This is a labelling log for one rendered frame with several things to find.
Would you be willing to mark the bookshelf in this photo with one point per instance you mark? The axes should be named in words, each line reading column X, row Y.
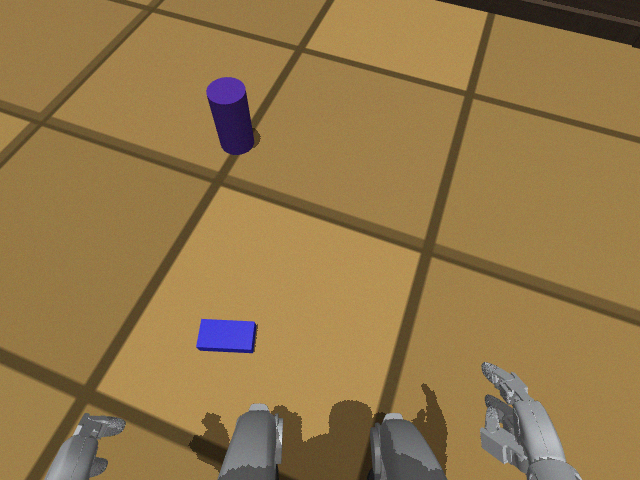
column 615, row 20

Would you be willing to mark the left robot hand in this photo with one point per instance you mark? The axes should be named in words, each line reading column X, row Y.
column 76, row 458

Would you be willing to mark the right robot arm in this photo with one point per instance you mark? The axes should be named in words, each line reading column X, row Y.
column 550, row 469

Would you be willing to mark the right robot hand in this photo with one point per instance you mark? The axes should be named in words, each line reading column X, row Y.
column 528, row 434

